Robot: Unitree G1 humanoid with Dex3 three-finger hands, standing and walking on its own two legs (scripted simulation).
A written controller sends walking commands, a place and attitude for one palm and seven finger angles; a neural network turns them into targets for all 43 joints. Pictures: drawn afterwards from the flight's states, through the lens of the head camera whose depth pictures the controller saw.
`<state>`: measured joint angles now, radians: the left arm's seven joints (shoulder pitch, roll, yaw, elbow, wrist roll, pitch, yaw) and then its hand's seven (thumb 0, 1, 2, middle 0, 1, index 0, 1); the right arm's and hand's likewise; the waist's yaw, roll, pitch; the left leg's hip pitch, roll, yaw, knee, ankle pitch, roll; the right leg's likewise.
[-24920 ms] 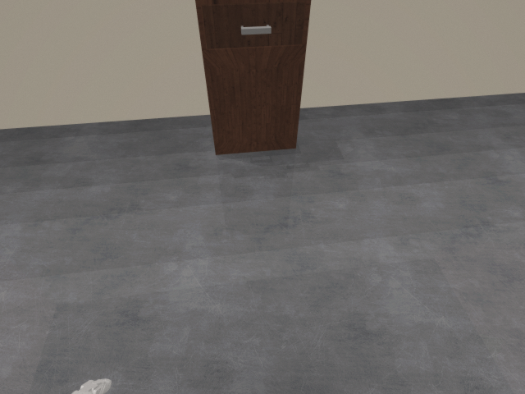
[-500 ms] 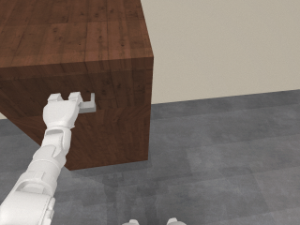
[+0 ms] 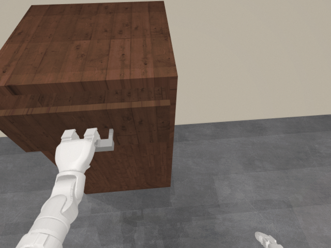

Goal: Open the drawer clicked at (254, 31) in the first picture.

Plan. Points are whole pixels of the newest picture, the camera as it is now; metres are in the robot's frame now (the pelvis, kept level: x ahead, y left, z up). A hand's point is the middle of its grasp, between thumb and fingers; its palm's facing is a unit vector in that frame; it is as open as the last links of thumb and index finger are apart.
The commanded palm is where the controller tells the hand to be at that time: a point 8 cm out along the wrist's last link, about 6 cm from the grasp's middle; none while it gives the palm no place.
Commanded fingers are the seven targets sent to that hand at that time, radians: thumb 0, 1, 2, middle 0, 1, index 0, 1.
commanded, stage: pull the drawer open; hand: left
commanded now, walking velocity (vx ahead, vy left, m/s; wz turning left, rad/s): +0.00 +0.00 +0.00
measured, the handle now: (89, 139) +0.39 +0.24 -0.01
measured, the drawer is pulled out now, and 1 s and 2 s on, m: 0.06 0.18 0.29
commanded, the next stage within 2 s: none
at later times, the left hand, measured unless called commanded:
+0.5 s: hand (80, 187) +0.26 +0.23 -0.03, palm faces -0.01 -0.06 -1.00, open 5.8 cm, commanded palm +0.23 +0.23 +0.03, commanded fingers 0.00 0.90 0.90 -0.40 -1.35 -0.40 -1.35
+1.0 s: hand (78, 206) +0.22 +0.23 -0.03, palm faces +0.00 -0.07 -1.00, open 5.8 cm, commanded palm +0.18 +0.23 +0.03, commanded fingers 0.00 0.90 0.90 -0.40 -1.35 -0.40 -1.35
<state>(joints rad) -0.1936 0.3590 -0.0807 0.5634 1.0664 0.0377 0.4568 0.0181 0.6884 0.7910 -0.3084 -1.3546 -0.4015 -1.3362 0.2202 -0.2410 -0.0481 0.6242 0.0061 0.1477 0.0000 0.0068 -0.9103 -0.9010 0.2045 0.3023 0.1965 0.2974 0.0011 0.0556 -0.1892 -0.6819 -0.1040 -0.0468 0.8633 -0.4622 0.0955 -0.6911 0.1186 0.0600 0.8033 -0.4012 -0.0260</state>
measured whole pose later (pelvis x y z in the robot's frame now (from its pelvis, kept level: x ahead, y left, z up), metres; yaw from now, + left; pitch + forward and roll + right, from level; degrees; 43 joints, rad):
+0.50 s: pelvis -0.01 -0.02 +0.00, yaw +0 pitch +14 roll -1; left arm 0.04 0.35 -0.07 0.39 1.07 0.02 0.47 0.03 0.68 0.81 -0.31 -1.35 -0.42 -1.35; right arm 0.16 -0.23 -0.03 0.62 0.00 0.12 -0.02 0.01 -0.91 -0.90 0.20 0.30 0.20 0.30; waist 0.03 0.04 -0.17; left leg -0.63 -0.10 -0.04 0.86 -0.46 0.08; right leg -0.66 0.12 0.06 0.84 -0.41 -0.05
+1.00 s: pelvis -0.02 -0.02 +0.00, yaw +0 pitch +12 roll +0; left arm 0.21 0.33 -0.07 0.25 1.07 0.03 0.49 0.04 0.67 0.80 -0.30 -1.34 -0.42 -1.35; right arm 0.12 -0.23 -0.02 0.61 0.00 0.10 -0.02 0.01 -0.91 -0.90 0.20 0.30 0.20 0.30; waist 0.04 0.04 -0.16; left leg -0.62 -0.10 -0.02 0.87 -0.46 0.07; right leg -0.66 0.12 0.07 0.86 -0.41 -0.05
